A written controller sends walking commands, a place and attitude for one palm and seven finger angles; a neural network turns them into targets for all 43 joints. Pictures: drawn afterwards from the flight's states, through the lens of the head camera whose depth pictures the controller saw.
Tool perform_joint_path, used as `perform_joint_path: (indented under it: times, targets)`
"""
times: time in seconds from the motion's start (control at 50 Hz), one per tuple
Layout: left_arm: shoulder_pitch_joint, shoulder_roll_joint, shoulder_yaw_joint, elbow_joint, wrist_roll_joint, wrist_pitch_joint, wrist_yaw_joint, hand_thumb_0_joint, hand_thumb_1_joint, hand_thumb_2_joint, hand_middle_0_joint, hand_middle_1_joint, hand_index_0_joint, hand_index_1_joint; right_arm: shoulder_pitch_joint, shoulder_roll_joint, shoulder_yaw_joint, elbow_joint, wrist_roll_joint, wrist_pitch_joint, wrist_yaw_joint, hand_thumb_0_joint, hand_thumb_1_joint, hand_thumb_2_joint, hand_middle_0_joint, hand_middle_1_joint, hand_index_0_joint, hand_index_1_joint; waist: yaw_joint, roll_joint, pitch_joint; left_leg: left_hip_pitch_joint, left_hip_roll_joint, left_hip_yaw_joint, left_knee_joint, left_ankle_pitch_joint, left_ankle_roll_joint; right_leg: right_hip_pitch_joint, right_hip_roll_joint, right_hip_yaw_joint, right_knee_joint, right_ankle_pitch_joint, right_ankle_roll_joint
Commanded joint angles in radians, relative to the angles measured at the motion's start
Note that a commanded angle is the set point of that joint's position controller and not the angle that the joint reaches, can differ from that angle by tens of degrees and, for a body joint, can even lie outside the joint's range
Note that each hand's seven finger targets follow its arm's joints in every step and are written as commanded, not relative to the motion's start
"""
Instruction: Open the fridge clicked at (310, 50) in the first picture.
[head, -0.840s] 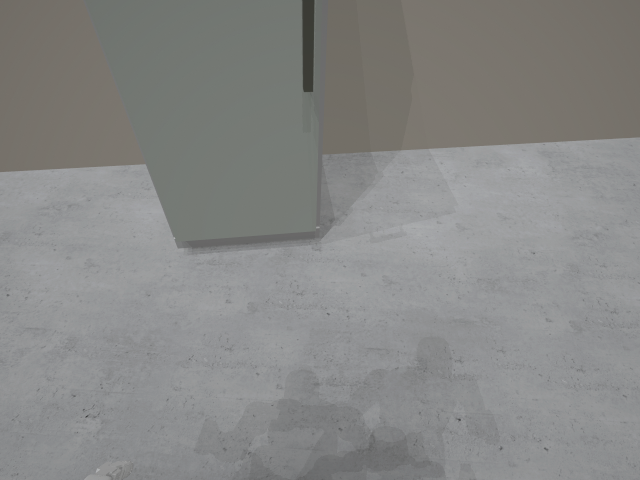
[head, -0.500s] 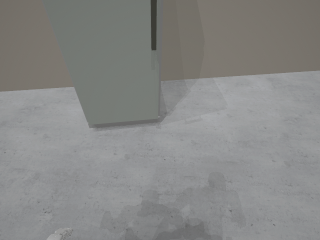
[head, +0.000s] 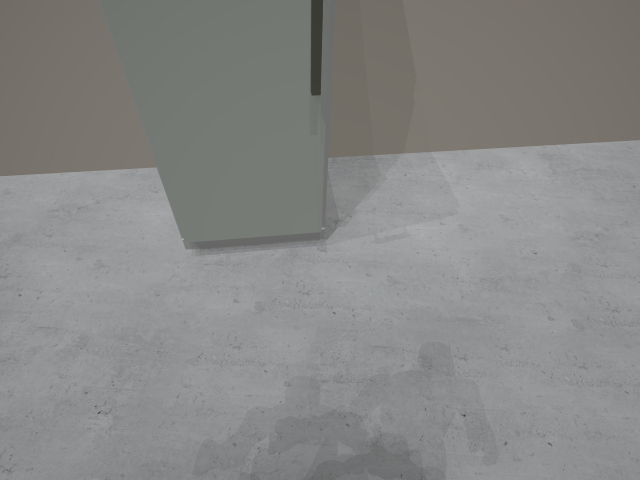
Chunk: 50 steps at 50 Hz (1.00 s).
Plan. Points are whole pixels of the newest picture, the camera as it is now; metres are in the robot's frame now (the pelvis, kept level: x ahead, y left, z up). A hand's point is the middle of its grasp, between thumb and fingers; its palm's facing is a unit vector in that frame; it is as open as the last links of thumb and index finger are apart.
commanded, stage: stand and wait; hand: right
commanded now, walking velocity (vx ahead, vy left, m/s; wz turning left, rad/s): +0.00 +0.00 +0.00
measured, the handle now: (315, 18) +1.12 +0.08 +0.14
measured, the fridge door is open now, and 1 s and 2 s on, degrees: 0 0 0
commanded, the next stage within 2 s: look at it before walking up in 0.04 s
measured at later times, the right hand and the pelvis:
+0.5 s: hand out of the picture +0.07 -0.25 -0.16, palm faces -0.04 +0.94 -0.33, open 7.3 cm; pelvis +0.00 +0.00 +0.00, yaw +0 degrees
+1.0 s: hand out of the picture +0.06 -0.20 -0.19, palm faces -0.06 +0.98 -0.21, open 7.3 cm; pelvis +0.05 +0.00 -0.02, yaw +5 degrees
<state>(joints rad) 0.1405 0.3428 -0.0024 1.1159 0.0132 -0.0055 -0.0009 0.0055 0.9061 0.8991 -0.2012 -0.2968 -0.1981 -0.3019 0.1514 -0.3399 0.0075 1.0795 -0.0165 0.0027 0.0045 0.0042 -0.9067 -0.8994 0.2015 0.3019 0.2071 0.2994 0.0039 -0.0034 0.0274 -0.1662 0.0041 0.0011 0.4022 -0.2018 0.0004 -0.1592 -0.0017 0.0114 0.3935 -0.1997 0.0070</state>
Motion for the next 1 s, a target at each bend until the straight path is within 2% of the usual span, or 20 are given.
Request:
perform_joint_path:
  times: [0.0,0.08,0.24,0.4,0.48,0.68,0.7,0.72,0.74,0.76,0.82,0.88,0.94,0.96,0.98]
  targets:
    - [-0.057,0.202,0.037,-0.066,-0.004,-0.029,0.01,0.0,0.9,0.9,-0.2,-0.3,-0.2,-0.3,-0.055,-0.208,-0.044,-0.063,0.005,-0.029,-0.014,0.0,-0.9,-0.9,0.2,0.3,0.2,0.3,-0.008,0.016,-0.043,0.002,0.114,-0.109,-0.083,0.006,0.031,-0.009,-0.108,0.1,-0.077,0.058,-0.036]
    - [-0.056,0.2,0.038,-0.066,-0.004,-0.027,0.009,0.0,0.9,0.9,-0.2,-0.3,-0.2,-0.3,-0.055,-0.208,-0.043,-0.063,0.004,-0.028,-0.014,0.0,-0.9,-0.9,0.2,0.3,0.2,0.3,-0.008,0.016,-0.026,-0.014,0.113,-0.114,-0.093,-0.032,0.03,-0.019,-0.103,0.102,-0.081,0.031,-0.034]
    - [-0.057,0.199,0.038,-0.066,-0.005,-0.029,0.009,0.0,0.9,0.9,-0.2,-0.3,-0.2,-0.3,-0.05,-0.204,-0.043,-0.066,0.004,-0.032,-0.015,0.0,-0.9,-0.9,0.2,0.3,0.2,0.3,-0.007,0.007,-0.058,0.006,0.114,-0.11,-0.081,0.04,0.031,0.003,-0.109,0.101,-0.07,0.088,-0.035]
    - [-0.069,0.201,0.037,-0.065,-0.005,-0.029,0.01,0.0,0.9,0.9,-0.2,-0.3,-0.2,-0.3,-0.052,-0.205,-0.041,-0.06,0.004,-0.03,-0.014,0.0,-0.9,-0.9,0.2,0.3,0.2,0.3,-0.007,-0.001,-0.047,0.0,0.114,-0.108,-0.085,0.038,0.029,0.009,-0.111,0.1,-0.083,0.081,-0.035]
    - [-0.069,0.203,0.036,-0.068,-0.006,-0.03,0.011,0.0,0.9,0.9,-0.2,-0.3,-0.2,-0.3,-0.048,-0.205,-0.042,-0.058,0.005,-0.032,-0.014,0.0,-0.9,-0.9,0.2,0.3,0.2,0.3,-0.007,0.006,-0.071,0.017,0.117,-0.103,-0.079,0.091,0.03,0.028,-0.112,0.099,-0.074,0.125,-0.035]
    - [-0.08,0.204,0.035,-0.065,-0.006,-0.029,0.012,0.0,0.9,0.9,-0.2,-0.3,-0.2,-0.3,-0.052,-0.208,-0.042,-0.056,0.004,-0.031,-0.015,0.0,-0.9,-0.9,0.2,0.3,0.2,0.3,-0.008,0.009,-0.053,0.024,0.117,-0.099,-0.086,0.11,0.028,0.033,-0.114,0.096,-0.085,0.136,-0.033]
    - [-0.051,0.133,0.017,-0.05,-0.003,-0.022,0.01,0.0,0.9,0.9,-0.2,-0.3,-0.2,-0.3,-0.016,-0.137,-0.027,-0.037,0.006,-0.023,-0.017,0.0,-0.9,-0.9,0.2,0.3,0.2,0.3,-0.008,0.011,-0.077,0.031,0.116,-0.1,-0.09,0.067,0.019,0.046,-0.113,0.08,-0.077,0.098,-0.023]
    - [-0.015,0.077,0.005,-0.038,0.002,-0.012,0.008,0.0,0.9,0.9,-0.2,-0.3,-0.2,-0.3,0.021,-0.085,-0.016,-0.022,0.004,-0.011,-0.018,0.0,-0.9,-0.9,0.2,0.3,0.2,0.3,-0.008,0.012,-0.068,0.009,0.106,-0.107,-0.086,-0.048,0.014,0.043,-0.105,0.061,-0.064,0.001,-0.012]
    - [0.013,0.07,0.007,-0.035,0.005,-0.006,0.006,0.0,0.9,0.9,-0.2,-0.3,-0.2,-0.3,0.046,-0.08,-0.019,-0.021,0.0,-0.003,-0.015,0.0,-0.9,-0.9,0.2,0.3,0.2,0.3,-0.009,0.025,-0.051,-0.011,0.098,-0.123,-0.088,-0.158,0.02,0.022,-0.099,0.051,-0.047,-0.103,-0.012]
    - [0.023,0.075,0.011,-0.039,0.008,-0.002,0.005,0.0,0.9,0.9,-0.2,-0.3,-0.2,-0.3,0.051,-0.088,-0.024,-0.027,-0.003,0.003,-0.009,0.0,-0.9,-0.9,0.2,0.3,0.2,0.3,-0.009,0.031,-0.006,-0.045,0.093,-0.14,-0.091,-0.248,0.03,-0.018,-0.095,0.044,-0.046,-0.201,-0.015]
    - [0.043,0.087,0.026,-0.062,0.013,-0.003,0.005,0.0,0.9,0.9,-0.2,-0.3,-0.2,-0.3,0.085,-0.092,-0.043,-0.052,-0.008,0.009,0.007,0.0,-0.9,-0.9,0.2,0.3,0.2,0.3,-0.01,0.037,0.09,-0.134,0.072,-0.183,-0.071,-0.391,0.058,-0.098,-0.098,0.039,-0.022,-0.367,-0.028]
    - [0.079,0.075,0.039,-0.084,0.01,-0.018,0.007,0.0,0.9,0.9,-0.2,-0.3,-0.2,-0.3,0.138,-0.072,-0.058,-0.075,-0.008,-0.003,0.013,0.0,-0.9,-0.9,0.2,0.3,0.2,0.3,-0.012,0.038,0.1,-0.15,0.062,-0.216,-0.017,-0.378,0.088,-0.123,-0.112,0.04,0.044,-0.368,-0.048]
    - [0.13,0.063,0.048,-0.092,0.005,-0.036,0.01,0.0,0.9,0.9,-0.2,-0.3,-0.2,-0.3,0.167,-0.047,-0.068,-0.09,-0.007,-0.019,0.013,0.0,-0.9,-0.9,0.2,0.3,0.2,0.3,-0.004,0.007,0.079,-0.185,0.04,-0.211,0.083,-0.312,0.1,-0.095,-0.144,0.066,0.081,-0.342,-0.069]
    - [0.145,0.059,0.052,-0.092,0.004,-0.043,0.012,0.0,0.9,0.9,-0.2,-0.3,-0.2,-0.3,0.176,-0.033,-0.071,-0.092,-0.007,-0.024,0.013,0.0,-0.9,-0.9,0.2,0.3,0.2,0.3,-0.001,-0.026,0.081,-0.214,0.028,-0.195,0.137,-0.268,0.098,-0.073,-0.163,0.083,0.08,-0.317,-0.081]
    - [0.177,0.061,0.056,-0.088,0.004,-0.05,0.016,0.0,0.9,0.9,-0.2,-0.3,-0.2,-0.3,0.176,-0.013,-0.072,-0.099,-0.006,-0.029,0.013,0.0,-0.9,-0.9,0.2,0.3,0.2,0.3,0.011,-0.078,0.075,-0.258,0.002,-0.153,0.223,-0.202,0.089,-0.024,-0.198,0.121,0.059,-0.266,-0.1]
